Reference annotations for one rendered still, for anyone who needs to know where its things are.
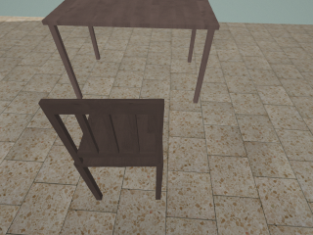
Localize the table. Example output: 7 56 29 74
42 0 220 104

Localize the chair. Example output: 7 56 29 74
38 99 165 201

